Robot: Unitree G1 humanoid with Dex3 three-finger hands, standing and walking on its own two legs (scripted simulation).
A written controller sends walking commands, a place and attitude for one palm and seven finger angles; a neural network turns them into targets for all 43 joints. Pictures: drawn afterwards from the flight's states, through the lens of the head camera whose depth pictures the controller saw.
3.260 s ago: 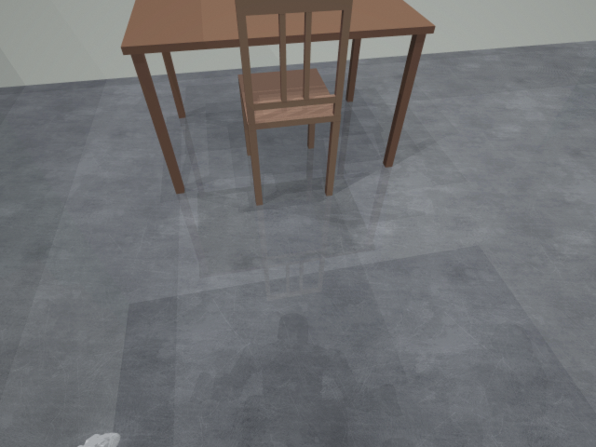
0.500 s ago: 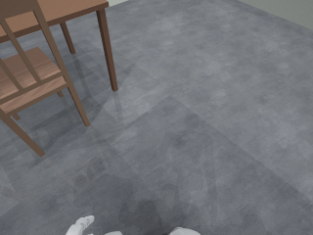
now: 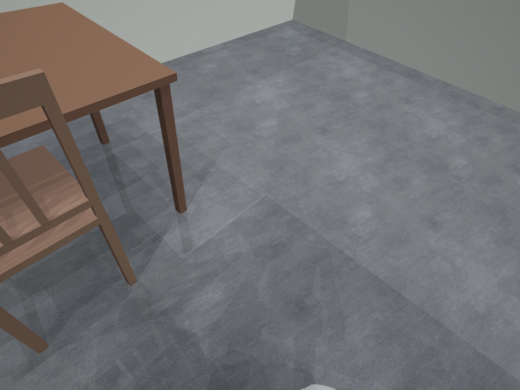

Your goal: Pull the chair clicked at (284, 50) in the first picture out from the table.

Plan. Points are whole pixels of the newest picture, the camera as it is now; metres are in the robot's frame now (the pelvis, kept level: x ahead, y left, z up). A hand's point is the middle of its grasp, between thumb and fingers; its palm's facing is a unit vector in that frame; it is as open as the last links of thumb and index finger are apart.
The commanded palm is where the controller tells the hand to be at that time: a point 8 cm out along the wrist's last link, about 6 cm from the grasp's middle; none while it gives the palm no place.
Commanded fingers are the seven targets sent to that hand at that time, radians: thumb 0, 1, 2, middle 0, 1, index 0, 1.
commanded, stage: walk to a spot facing it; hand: left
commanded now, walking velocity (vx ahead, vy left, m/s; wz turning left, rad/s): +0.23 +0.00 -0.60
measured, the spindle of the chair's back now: out of the picture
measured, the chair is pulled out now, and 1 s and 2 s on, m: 0.00 0.00 0.00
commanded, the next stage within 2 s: turn to face it in 0.10 s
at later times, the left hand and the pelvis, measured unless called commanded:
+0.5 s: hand (218, 306) +0.31 +0.10 -0.17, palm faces -0.09 -0.98 -0.19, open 7.4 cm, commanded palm none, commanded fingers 0.00 0.90 0.90 -0.20 -0.30 -0.20 -0.30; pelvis +0.17 -0.05 -0.02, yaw -2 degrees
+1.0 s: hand (146, 344) +0.22 +0.22 -0.17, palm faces +0.29 -0.92 -0.28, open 7.4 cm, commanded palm none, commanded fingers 0.00 0.90 0.90 -0.20 -0.30 -0.20 -0.30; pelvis +0.20 -0.02 +0.00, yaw +14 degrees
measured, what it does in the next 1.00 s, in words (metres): walks ahead: right foot, then left foot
